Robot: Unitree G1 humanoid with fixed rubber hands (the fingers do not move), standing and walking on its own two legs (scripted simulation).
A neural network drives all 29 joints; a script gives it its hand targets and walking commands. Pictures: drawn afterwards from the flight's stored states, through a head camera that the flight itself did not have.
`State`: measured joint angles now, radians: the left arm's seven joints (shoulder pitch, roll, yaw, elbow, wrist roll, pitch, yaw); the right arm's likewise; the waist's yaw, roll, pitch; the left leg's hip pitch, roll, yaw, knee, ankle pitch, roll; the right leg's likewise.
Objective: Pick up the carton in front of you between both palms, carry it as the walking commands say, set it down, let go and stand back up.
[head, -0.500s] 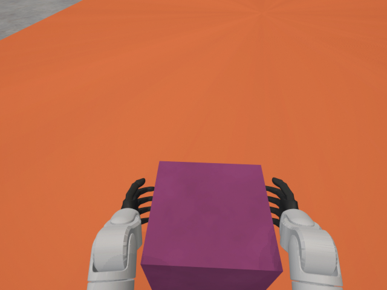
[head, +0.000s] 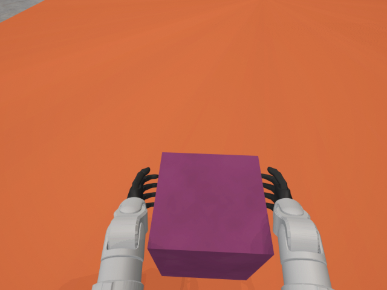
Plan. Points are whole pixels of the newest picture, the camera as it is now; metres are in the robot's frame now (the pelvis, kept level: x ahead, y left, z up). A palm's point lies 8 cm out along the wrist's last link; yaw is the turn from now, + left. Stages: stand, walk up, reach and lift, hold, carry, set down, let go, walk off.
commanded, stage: carry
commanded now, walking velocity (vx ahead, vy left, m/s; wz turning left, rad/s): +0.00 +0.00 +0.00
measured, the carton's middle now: (206, 220) +0.30 +0.00 -0.05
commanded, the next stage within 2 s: hold in 0.82 s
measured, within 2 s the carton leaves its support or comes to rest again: neither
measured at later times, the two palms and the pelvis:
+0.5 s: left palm (140, 206) +0.28 +0.14 +0.04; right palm (287, 207) +0.29 -0.16 +0.04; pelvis -0.01 -0.01 +0.00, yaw +0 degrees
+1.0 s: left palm (151, 209) +0.28 +0.11 +0.04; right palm (304, 222) +0.26 -0.18 +0.04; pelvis -0.02 -0.01 +0.01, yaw -7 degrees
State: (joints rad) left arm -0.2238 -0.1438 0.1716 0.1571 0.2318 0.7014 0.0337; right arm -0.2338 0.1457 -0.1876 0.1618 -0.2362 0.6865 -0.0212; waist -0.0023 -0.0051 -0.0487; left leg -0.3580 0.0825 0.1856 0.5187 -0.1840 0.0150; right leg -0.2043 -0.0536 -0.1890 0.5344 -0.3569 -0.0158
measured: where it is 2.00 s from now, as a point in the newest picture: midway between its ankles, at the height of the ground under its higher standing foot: outside the picture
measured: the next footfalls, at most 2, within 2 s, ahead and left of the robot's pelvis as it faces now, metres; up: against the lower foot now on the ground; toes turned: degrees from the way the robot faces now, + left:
none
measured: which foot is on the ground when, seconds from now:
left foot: down 0.00-1.00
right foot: down 0.00-1.00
